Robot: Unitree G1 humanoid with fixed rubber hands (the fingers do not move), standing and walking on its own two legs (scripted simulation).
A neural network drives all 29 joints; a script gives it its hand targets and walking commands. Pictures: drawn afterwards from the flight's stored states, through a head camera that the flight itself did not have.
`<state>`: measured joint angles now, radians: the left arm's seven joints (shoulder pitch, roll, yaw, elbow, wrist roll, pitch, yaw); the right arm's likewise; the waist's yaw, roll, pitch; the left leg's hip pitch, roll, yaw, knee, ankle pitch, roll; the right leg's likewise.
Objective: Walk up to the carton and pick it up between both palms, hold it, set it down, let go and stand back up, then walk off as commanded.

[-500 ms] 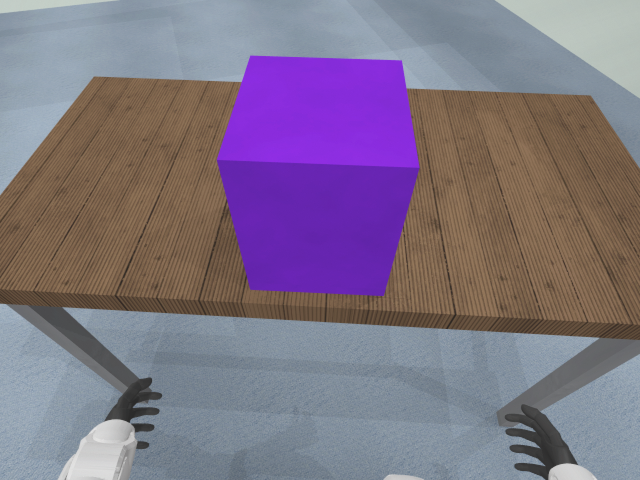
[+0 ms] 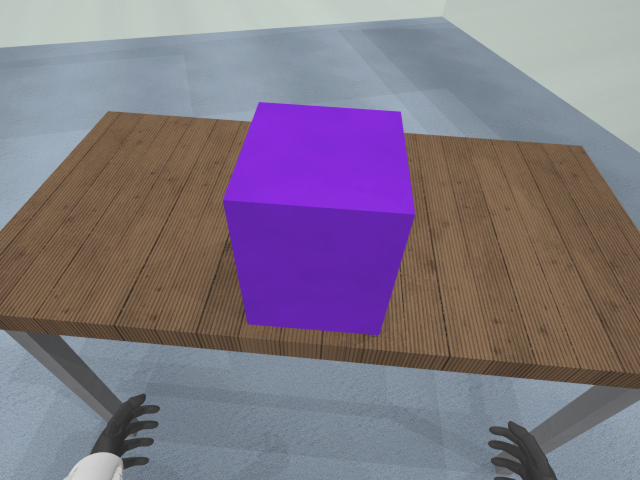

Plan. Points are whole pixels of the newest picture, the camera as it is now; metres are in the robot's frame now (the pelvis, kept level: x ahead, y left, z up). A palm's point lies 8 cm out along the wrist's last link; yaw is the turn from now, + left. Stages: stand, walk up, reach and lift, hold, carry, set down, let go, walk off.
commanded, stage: reach and lift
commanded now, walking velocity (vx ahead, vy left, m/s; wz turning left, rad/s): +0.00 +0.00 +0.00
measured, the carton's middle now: (321, 222) +0.44 +0.04 +0.08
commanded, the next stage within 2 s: none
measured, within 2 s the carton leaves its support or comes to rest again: neither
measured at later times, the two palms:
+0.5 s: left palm (116, 434) +0.16 +0.26 -0.01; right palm (542, 470) +0.16 -0.21 +0.01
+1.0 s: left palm (123, 393) +0.19 +0.24 +0.06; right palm (518, 407) +0.20 -0.18 +0.05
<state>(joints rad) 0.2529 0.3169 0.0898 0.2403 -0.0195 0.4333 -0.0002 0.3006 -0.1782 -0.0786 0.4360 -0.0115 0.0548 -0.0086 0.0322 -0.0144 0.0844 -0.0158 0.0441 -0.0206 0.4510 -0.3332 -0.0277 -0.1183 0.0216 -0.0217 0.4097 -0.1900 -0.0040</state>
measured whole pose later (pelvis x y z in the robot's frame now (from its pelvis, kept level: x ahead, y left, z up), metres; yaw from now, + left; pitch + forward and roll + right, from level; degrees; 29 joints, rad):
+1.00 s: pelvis -0.01 +0.01 +0.00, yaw +0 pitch -8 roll -1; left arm 0.26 0.26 0.01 -0.12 -0.21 0.27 0.01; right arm 0.30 -0.11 -0.04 -0.11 0.17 0.16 -0.11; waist 0.07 0.03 0.05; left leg 0.04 0.02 0.00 0.39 -0.29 -0.01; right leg -0.07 0.00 -0.01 0.36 -0.15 0.01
